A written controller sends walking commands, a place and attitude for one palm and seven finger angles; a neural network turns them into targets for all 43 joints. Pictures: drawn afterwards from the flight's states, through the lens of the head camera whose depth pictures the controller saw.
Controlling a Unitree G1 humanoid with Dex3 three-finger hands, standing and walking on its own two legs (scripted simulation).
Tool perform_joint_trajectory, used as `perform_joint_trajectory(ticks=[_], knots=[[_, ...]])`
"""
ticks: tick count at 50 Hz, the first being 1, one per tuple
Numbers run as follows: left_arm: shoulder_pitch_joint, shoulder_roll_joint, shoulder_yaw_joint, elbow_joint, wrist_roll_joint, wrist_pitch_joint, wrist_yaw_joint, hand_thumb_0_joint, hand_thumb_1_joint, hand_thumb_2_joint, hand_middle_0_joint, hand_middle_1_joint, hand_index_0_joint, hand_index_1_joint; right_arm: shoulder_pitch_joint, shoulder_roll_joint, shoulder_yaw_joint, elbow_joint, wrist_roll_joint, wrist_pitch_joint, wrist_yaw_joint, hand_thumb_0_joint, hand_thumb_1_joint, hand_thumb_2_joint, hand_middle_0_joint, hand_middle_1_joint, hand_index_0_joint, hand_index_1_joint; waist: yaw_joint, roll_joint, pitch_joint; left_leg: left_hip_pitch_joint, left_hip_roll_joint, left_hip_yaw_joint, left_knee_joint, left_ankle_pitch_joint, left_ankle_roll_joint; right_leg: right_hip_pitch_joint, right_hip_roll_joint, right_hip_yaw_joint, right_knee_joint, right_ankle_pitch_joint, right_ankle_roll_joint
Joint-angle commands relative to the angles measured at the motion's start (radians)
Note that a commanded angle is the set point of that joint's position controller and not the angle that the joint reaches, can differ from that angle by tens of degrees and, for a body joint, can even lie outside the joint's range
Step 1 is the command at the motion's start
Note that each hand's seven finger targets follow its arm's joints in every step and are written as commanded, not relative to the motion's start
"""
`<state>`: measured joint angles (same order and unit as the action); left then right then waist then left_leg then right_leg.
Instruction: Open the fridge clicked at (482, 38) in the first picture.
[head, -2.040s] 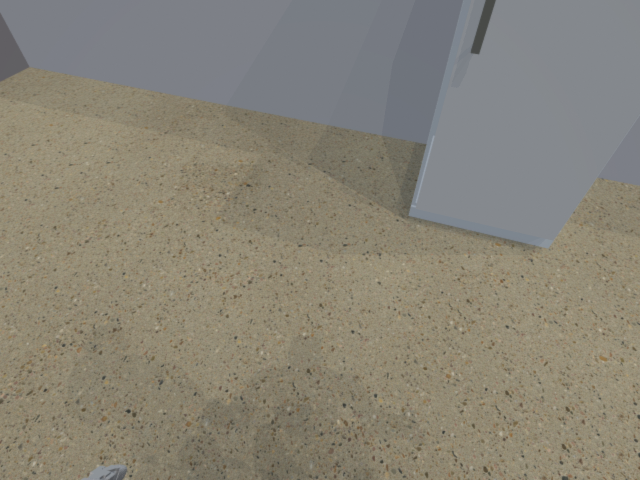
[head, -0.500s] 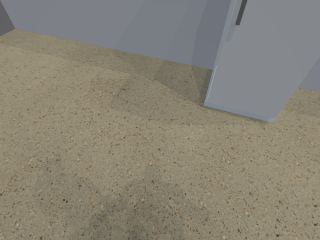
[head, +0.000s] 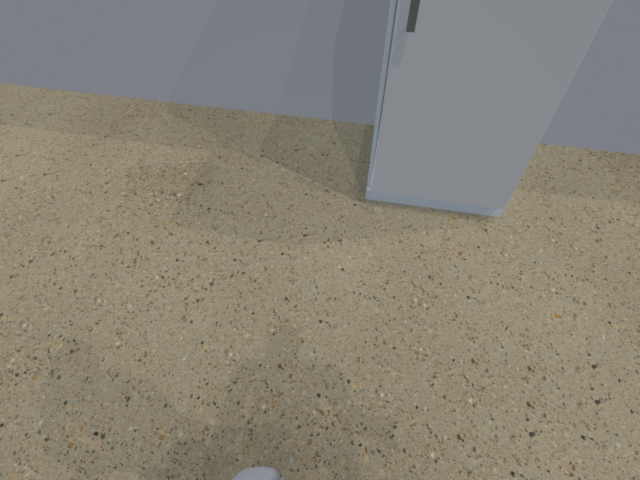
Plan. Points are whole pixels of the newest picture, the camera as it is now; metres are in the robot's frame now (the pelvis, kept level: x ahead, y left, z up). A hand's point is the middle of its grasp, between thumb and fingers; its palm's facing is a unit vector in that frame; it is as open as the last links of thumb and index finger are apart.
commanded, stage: walk to a spot facing it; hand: left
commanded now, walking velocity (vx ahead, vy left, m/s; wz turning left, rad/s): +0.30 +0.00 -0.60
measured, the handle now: out of the picture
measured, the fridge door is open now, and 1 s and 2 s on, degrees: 0 0 0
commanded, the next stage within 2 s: turn to face it in 1.48 s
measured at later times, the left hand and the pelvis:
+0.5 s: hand (231, 356) +0.33 +0.19 -0.16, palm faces -0.33 -0.92 -0.20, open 7.4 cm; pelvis +0.15 +0.03 +0.00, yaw -20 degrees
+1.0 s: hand (301, 284) +0.49 +0.09 -0.17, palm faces -0.47 -0.85 -0.24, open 7.2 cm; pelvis +0.34 -0.06 +0.00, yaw -33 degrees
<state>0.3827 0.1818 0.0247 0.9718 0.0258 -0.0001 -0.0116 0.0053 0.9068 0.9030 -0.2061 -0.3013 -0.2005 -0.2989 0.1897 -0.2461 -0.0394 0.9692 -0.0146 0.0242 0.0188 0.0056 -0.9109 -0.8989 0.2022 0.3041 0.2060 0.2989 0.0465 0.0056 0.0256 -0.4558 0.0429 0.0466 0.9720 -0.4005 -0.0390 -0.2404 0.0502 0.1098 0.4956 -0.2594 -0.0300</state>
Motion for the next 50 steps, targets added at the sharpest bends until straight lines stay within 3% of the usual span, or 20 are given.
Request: perform_joint_trajectory(ticks=[1, 5, 6, 7, 8, 9, 12, 15, 20, 25, 28, 30, 31, 32, 33, 34, 37, 40, 46, 50], knots=[[-0.017, 0.237, 0.072, -0.065, 0.002, -0.031, 0.01, 0.0, 0.9, 0.9, -0.2, -0.3, -0.2, -0.3, -0.078, -0.056, -0.029, -0.125, 0.003, -0.052, -0.009, 0.0, -0.9, -0.9, 0.2, 0.3, 0.2, 0.3, -0.023, -0.156, 0.004, 0.002, -0.005, 0.0, -0.159, 0.045, -0.007, -0.026, -0.214, 0.304, -0.269, -0.139, -0.159], [-0.073, 0.23, 0.087, -0.076, 0.0, -0.022, 0.008, 0.0, 0.9, 0.9, -0.2, -0.3, -0.2, -0.3, 0.034, -0.051, -0.032, -0.107, 0.01, -0.076, -0.022, 0.0, -0.9, -0.9, 0.2, 0.3, 0.2, 0.3, -0.072, -0.16, -0.029, 0.293, -0.038, 0.016, -0.431, 0.109, -0.002, -0.158, -0.161, 0.272, -0.165, -0.137, -0.117], [-0.088, 0.2, 0.083, -0.083, -0.002, -0.018, 0.005, 0.0, 0.9, 0.9, -0.2, -0.3, -0.2, -0.3, 0.115, -0.08, -0.037, -0.078, 0.012, -0.084, -0.035, 0.0, -0.9, -0.9, 0.2, 0.3, 0.2, 0.3, -0.103, -0.079, -0.05, 0.463, -0.011, 0.0, -0.531, 0.099, -0.001, -0.256, -0.109, 0.237, -0.061, -0.149, -0.086], [-0.081, 0.132, 0.073, -0.1, -0.009, -0.014, -0.003, 0.0, 0.9, 0.9, -0.2, -0.3, -0.2, -0.3, 0.214, -0.16, -0.054, -0.05, 0.004, -0.091, -0.048, 0.0, -0.9, -0.9, 0.2, 0.3, 0.2, 0.3, -0.142, 0.153, -0.103, 0.634, 0.181, -0.21, -0.65, -0.089, 0.038, -0.409, -0.011, 0.125, 0.171, -0.219, -0.042], [-0.095, 0.091, 0.066, -0.126, -0.011, -0.02, -0.013, 0.0, 0.9, 0.9, -0.2, -0.3, -0.2, -0.3, 0.284, -0.247, -0.072, -0.052, -0.004, -0.088, -0.048, 0.0, -0.9, -0.9, 0.2, 0.3, 0.2, 0.3, -0.155, 0.332, -0.086, 0.622, 0.425, -0.508, -0.783, -0.261, 0.124, -0.539, 0.03, -0.042, 0.434, -0.337, 0.013], [-0.139, 0.125, 0.079, -0.141, -0.002, -0.024, -0.018, 0.0, 0.9, 0.9, -0.2, -0.3, -0.2, -0.3, 0.239, -0.233, -0.066, -0.063, -0.009, -0.085, -0.045, 0.0, -0.9, -0.9, 0.2, 0.3, 0.2, 0.3, -0.14, 0.221, -0.015, 0.48, 0.49, -0.557, -0.84, -0.353, 0.188, -0.55, -0.054, -0.044, 0.558, -0.299, 0.015], [-0.136, 0.108, 0.085, -0.084, 0.013, -0.008, -0.042, 0.0, 0.9, 0.9, -0.2, -0.3, -0.2, -0.3, 0.128, -0.098, -0.026, -0.061, -0.009, -0.102, -0.048, 0.0, -0.9, -0.9, 0.2, 0.3, 0.2, 0.3, -0.056, 0.105, 0.093, 0.33, 0.322, -0.243, -0.824, -0.056, 0.11, -0.502, -0.122, -0.076, 0.695, -0.043, 0.036], [-0.114, 0.076, 0.077, -0.069, 0.012, 0.009, -0.045, 0.0, 0.9, 0.9, -0.2, -0.3, -0.2, -0.3, 0.168, -0.06, -0.015, -0.03, -0.003, -0.12, -0.055, 0.0, -0.9, -0.9, 0.2, 0.3, 0.2, 0.3, -0.037, 0.128, 0.055, 0.381, 0.265, -0.042, -0.768, 0.3, 0.088, -0.494, -0.126, -0.1, 0.724, 0.05, 0.054], [-0.26, 0.048, 0.057, -0.116, 0.013, 0.019, -0.05, 0.0, 0.9, 0.9, -0.2, -0.3, -0.2, -0.3, 0.278, -0.045, -0.012, 0.029, -0.005, -0.124, -0.058, 0.0, -0.9, -0.9, 0.2, 0.3, 0.2, 0.3, -0.065, 0.106, 0.09, 0.497, 0.268, 0.063, -0.746, 0.562, 0.1, -0.578, -0.128, -0.167, 0.616, 0.095, 0.056], [-0.441, 0.034, 0.04, -0.165, 0.007, 0.011, -0.054, 0.0, 0.9, 0.9, -0.2, -0.3, -0.2, -0.3, 0.342, -0.046, -0.012, 0.069, -0.015, -0.114, -0.058, 0.0, -0.9, -0.9, 0.2, 0.3, 0.2, 0.3, -0.111, 0.11, 0.138, 0.527, 0.274, 0.158, -0.732, 0.688, 0.12, -0.48, -0.104, -0.252, 0.302, 0.088, 0.022], [-0.392, 0.059, 0.043, -0.157, 0.007, 0.001, -0.047, 0.0, 0.9, 0.9, -0.2, -0.3, -0.2, -0.3, 0.331, -0.074, -0.022, 0.076, -0.012, -0.107, -0.054, 0.0, -0.9, -0.9, 0.2, 0.3, 0.2, 0.3, -0.073, 0.143, 0.086, 0.555, 0.287, 0.226, -0.593, 1.037, 0.113, -0.319, -0.036, -0.302, 0.204, 0.03, -0.032], [-0.217, 0.101, 0.059, -0.103, 0.012, -0.013, -0.038, 0.0, 0.9, 0.9, -0.2, -0.3, -0.2, -0.3, 0.296, -0.115, -0.028, 0.063, -0.006, -0.105, -0.051, 0.0, -0.9, -0.9, 0.2, 0.3, 0.2, 0.3, 0.013, 0.149, -0.037, 0.508, 0.274, 0.258, -0.336, 1.164, 0.086, -0.048, 0.011, -0.321, 0.125, 0.024, -0.07], [-0.064, 0.158, 0.076, -0.059, 0.014, -0.025, -0.031, 0.0, 0.9, 0.9, -0.2, -0.3, -0.2, -0.3, 0.269, -0.118, -0.026, 0.046, 0.001, -0.102, -0.043, 0.0, -0.9, -0.9, 0.2, 0.3, 0.2, 0.3, 0.088, 0.119, -0.129, 0.345, 0.262, 0.264, -0.101, 1.002, 0.05, 0.243, -0.015, -0.288, 0.051, 0.106, -0.095], [0.05, 0.275, 0.099, -0.034, 0.011, -0.034, -0.017, 0.0, 0.9, 0.9, -0.2, -0.3, -0.2, -0.3, 0.292, -0.055, -0.016, 0.018, 0.021, -0.1, -0.031, 0.0, -0.9, -0.9, 0.2, 0.3, 0.2, 0.3, 0.119, -0.073, -0.268, 0.011, 0.149, 0.243, 0.243, 0.247, 0.007, 0.571, -0.294, 0.09, 0.02, 0.189, -0.202], [0.09, 0.344, 0.106, -0.024, -0.018, -0.035, -0.003, 0.0, 0.9, 0.9, -0.2, -0.3, -0.2, -0.3, 0.255, -0.02, -0.012, -0.025, 0.024, -0.105, -0.042, 0.0, -0.9, -0.9, 0.2, 0.3, 0.2, 0.3, 0.102, -0.135, -0.338, -0.213, 0.042, 0.116, 0.561, -0.213, -0.014, 0.648, -0.515, 0.476, -0.062, 0.46, -0.308], [0.044, 0.33, 0.107, -0.046, -0.023, -0.032, 0.007, 0.0, 0.9, 0.9, -0.2, -0.3, -0.2, -0.3, 0.195, -0.056, -0.02, -0.038, 0.014, -0.109, -0.043, 0.0, -0.9, -0.9, 0.2, 0.3, 0.2, 0.3, 0.097, -0.068, -0.288, -0.221, 0.092, -0.024, 0.54, -0.087, 0.007, 0.513, -0.47, 0.375, -0.112, 0.378, -0.287], [-0.154, 0.203, 0.07, -0.077, -0.017, -0.046, 0.016, 0.0, 0.9, 0.9, -0.2, -0.3, -0.2, -0.3, 0.167, -0.031, -0.022, -0.013, -0.011, -0.072, -0.036, 0.0, -0.9, -0.9, 0.2, 0.3, 0.2, 0.3, -0.034, 0.017, -0.038, -0.127, 0.168, -0.033, 0.388, 0.061, -0.008, 0.051, -0.353, 0.169, -0.212, 0.203, -0.198], [-0.198, 0.175, 0.065, -0.067, -0.001, -0.06, 0.014, 0.0, 0.9, 0.9, -0.2, -0.3, -0.2, -0.3, 0.247, 0.008, -0.019, 0.009, -0.017, -0.047, -0.029, 0.0, -0.9, -0.9, 0.2, 0.3, 0.2, 0.3, -0.103, -0.049, -0.037, -0.048, 0.153, -0.002, 0.226, 0.098, -0.027, -0.087, -0.258, 0.04, -0.236, 0.173, -0.167], [-0.104, 0.158, 0.068, -0.029, -0.001, -0.071, 0.008, 0.0, 0.9, 0.9, -0.2, -0.3, -0.2, -0.3, 0.049, 0.007, -0.023, -0.065, -0.017, -0.062, -0.008, 0.0, -0.9, -0.9, 0.2, 0.3, 0.2, 0.3, -0.047, -0.116, 0.003, -0.111, 0.123, 0.014, -0.067, 0.186, -0.035, -0.023, -0.226, 0.073, -0.237, 0.123, -0.168], [-0.074, 0.19, 0.075, -0.027, -0.001, -0.064, 0.009, 0.0, 0.9, 0.9, -0.2, -0.3, -0.2, -0.3, -0.041, 0.005, -0.021, -0.103, -0.01, -0.082, -0.001, 0.0, -0.9, -0.9, 0.2, 0.3, 0.2, 0.3, -0.019, -0.128, 0.008, 0.001, 0.067, 0.038, -0.279, 0.155, -0.018, 0.016, -0.248, 0.121, -0.199, 0.116, -0.159]])
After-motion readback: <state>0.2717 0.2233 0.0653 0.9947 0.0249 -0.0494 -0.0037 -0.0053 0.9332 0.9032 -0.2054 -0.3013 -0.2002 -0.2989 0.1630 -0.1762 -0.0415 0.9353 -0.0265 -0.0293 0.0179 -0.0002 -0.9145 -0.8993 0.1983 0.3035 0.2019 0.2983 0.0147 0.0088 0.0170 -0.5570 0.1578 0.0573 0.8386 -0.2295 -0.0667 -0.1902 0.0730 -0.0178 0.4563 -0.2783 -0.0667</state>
